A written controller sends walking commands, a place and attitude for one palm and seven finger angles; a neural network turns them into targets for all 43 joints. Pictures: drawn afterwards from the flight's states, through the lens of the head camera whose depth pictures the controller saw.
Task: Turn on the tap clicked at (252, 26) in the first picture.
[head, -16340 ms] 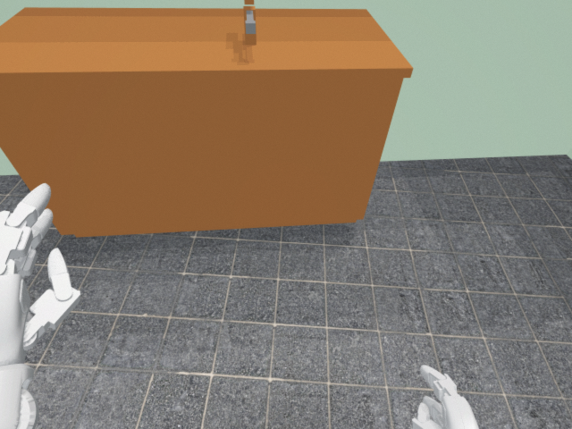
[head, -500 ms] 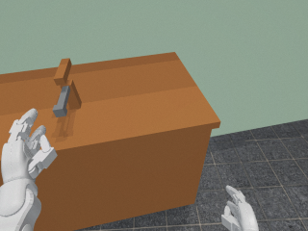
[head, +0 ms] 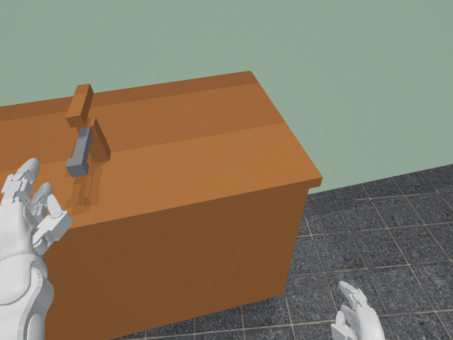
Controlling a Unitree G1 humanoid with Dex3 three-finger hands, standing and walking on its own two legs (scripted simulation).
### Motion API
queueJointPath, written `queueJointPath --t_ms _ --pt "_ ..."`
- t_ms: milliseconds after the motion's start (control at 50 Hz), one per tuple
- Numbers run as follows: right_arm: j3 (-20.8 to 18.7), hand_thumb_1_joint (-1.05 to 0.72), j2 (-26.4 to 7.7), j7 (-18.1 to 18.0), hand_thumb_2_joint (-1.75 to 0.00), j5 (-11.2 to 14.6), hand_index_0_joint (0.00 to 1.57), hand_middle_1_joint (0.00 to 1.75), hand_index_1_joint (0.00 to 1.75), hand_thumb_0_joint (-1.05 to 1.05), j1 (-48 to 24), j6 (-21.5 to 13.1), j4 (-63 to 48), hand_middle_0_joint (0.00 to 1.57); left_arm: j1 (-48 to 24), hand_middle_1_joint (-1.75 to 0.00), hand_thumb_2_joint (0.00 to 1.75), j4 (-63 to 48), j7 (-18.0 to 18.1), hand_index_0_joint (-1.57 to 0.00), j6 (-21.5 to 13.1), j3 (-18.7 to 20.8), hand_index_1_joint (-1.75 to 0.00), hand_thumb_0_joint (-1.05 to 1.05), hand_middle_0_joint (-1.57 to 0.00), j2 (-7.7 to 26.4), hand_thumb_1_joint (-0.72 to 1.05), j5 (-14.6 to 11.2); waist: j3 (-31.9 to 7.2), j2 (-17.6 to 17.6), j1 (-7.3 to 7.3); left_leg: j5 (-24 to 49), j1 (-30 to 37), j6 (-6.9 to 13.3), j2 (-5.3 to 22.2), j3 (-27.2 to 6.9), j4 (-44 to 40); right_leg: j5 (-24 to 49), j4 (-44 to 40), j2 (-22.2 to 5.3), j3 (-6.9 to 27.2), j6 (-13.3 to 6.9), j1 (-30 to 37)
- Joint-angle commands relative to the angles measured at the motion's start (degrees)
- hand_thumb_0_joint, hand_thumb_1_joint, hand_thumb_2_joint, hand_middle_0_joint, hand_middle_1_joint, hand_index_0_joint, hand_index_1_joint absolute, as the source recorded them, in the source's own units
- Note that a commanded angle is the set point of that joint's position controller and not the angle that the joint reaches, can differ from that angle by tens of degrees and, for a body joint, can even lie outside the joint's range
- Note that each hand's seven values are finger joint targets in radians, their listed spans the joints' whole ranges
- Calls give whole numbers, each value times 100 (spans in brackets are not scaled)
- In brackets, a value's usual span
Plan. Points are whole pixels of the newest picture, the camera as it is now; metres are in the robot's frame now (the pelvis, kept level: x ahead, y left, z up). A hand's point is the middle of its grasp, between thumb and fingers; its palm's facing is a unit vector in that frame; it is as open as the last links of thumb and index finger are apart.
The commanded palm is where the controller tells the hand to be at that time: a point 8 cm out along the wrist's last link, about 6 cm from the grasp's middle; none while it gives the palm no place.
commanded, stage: reach beside the lever's end, fingers flat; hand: left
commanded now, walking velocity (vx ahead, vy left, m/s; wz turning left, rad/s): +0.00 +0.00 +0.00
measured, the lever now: (77, 166) +0.35 +0.34 +0.13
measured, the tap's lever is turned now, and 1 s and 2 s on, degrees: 0 0 0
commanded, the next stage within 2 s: push the lever round in 1.36 s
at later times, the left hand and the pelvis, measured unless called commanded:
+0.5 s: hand (61, 198) +0.27 +0.32 +0.14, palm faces +0.59 -0.80 -0.11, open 7.7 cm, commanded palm +0.23 +0.36 +0.14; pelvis +0.00 -0.01 +0.00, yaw +0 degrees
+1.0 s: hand (52, 190) +0.30 +0.36 +0.13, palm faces +0.60 -0.79 -0.10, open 7.8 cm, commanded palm +0.25 +0.39 +0.12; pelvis +0.00 +0.00 -0.01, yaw +0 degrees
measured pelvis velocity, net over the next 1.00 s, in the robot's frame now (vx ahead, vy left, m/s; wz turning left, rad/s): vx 0.00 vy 0.00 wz -0.01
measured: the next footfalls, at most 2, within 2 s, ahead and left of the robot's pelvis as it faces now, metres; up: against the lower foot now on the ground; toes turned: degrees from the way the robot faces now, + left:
none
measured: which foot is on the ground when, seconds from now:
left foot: down 0.00-1.00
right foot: down 0.00-1.00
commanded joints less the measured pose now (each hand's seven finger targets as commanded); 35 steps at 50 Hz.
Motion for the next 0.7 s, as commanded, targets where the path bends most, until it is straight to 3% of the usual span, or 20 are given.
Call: queueJointPath --t_ms 0,20,40,60,80,160,220,240,280,380,420,440,520,540,600,640,660,680 --pt "-237 -90 -593 -76 -90 28 20 30 30 0 -850 -341 -904 20 -1325 -24 90 -989 -32 -18 -476 638 -24 0 -18 1223 90 16 -619 -155 -69 1053 -415 76 19 116 -410 895 -509 -289 310 309 602" --pt "-253 -90 -611 -97 -90 33 20 30 30 0 -824 -341 -892 20 -1350 -24 90 -888 -49 -18 -491 720 -24 0 -18 1317 90 22 -631 -218 -78 1025 -439 95 20 127 -391 858 -515 -281 327 315 610" --pt "-244 -90 -613 -100 -90 53 20 30 30 0 -830 -347 -889 20 -1447 -24 90 -861 -55 -18 -511 758 -24 0 -18 1372 90 42 -633 52 -75 996 -426 86 17 131 -386 812 -521 -288 340 303 547" --pt "-230 -90 -584 -114 -90 45 20 30 30 0 -831 -356 -872 20 -1604 -24 90 -829 -98 -18 -547 606 -24 0 -18 1262 90 32 -654 67 -124 953 -395 83 3 110 -400 759 -510 -292 331 297 526" --pt "-253 -90 -620 -132 -90 46 20 30 30 0 -781 -360 -853 20 -1611 -23 90 -638 -93 -18 -569 806 -23 0 -18 1462 90 27 -613 -95 -103 908 -483 87 19 102 -403 712 -518 -288 335 301 559" --pt "-248 -90 -633 -172 -90 64 20 30 30 0 -779 -391 -839 20 -2038 -22 90 -353 -202 -17 -675 688 -22 0 -17 1465 90 41 -694 -27 -161 786 -497 118 7 112 -364 612 -512 -303 381 313 509" --pt "-276 -90 -678 -183 -90 47 20 30 30 0 -688 -360 -822 20 -2067 -21 90 49 -256 -17 -666 952 -21 0 -17 1723 90 22 -836 -230 -122 938 -651 143 -1 136 -286 882 -471 -334 436 350 671" --pt "-287 -90 -689 -175 -90 61 20 30 30 0 -660 -339 -811 20 -2046 -21 90 204 -263 -17 -666 1155 -21 0 -17 1916 90 17 -929 -102 -77 1010 -672 136 -1 142 -259 999 -448 -337 464 345 727" --pt "-290 -90 -679 -157 -90 68 20 30 30 0 -615 -309 -855 20 -2025 -21 90 354 -330 -17 -691 1190 -21 0 -17 1935 90 -7 -988 -191 -54 1138 -751 137 6 149 -257 1226 -394 -358 465 361 855" --pt "-338 -90 -709 -125 -90 89 20 30 30 0 -478 -306 -888 20 -2157 -19 90 598 -446 -16 -905 1245 -19 0 -16 1998 90 -11 -1120 -15 -77 1336 -689 135 11 175 -183 1531 -275 -335 435 350 797" --pt "-346 -90 -740 -131 -90 94 20 30 30 0 -424 -311 -871 20 -2326 -19 90 746 -503 -16 -990 1226 -19 0 -16 2036 90 -19 -1031 -100 -134 1249 -755 143 16 173 -157 1461 -277 -332 454 359 696" --pt "-352 -90 -747 -131 -90 114 20 30 30 0 -411 -313 -874 20 -2368 -19 90 775 -522 -16 -1023 1294 -19 0 -16 2130 90 3 -1037 72 -120 1253 -749 143 19 179 -151 1440 -270 -331 462 342 679" --pt "-372 -90 -785 -159 -90 111 20 30 30 0 -348 -317 -856 20 -2686 -18 90 1092 -613 -16 -1127 1244 -18 0 -16 2156 90 10 -1006 -139 -208 1112 -831 160 8 183 -129 1250 -277 -324 462 353 559" --pt "-370 -90 -788 -165 -90 129 20 30 30 0 -344 -320 -848 20 -2793 -17 90 1119 -622 -16 -1146 1259 -17 0 -16 2211 90 29 -987 21 -215 1082 -807 157 19 185 -124 1184 -287 -322 457 337 494" --pt "-397 -90 -821 -168 -90 101 20 30 30 0 -250 -305 -824 20 -2835 -17 90 1453 -642 -16 -1229 1502 -17 0 -16 2485 90 43 -1120 -169 -175 1091 -923 165 9 165 -109 1217 -250 -328 468 344 585" --pt "-403 -90 -814 -147 -90 101 20 30 30 0 -241 -295 -867 20 -2839 -16 90 1349 -676 -15 -1316 1548 -16 0 -15 2564 90 74 -1354 199 -128 1253 -813 147 7 187 -85 1380 -176 -321 458 312 650" --pt "-386 -90 -799 -146 -90 97 20 30 30 0 -217 -297 -870 20 -2937 -16 90 1420 -705 -15 -1342 1438 -16 0 -15 2466 90 67 -1277 129 -165 1252 -857 144 7 174 -89 1387 -165 -324 447 315 617" --pt "-391 -90 -809 -152 -90 111 20 30 30 0 -187 -282 -829 20 -2951 -16 90 1621 -707 -15 -1361 1538 -16 0 -15 2577 90 72 -1179 78 -187 1170 -903 143 24 163 -97 1273 -183 -300 427 308 530"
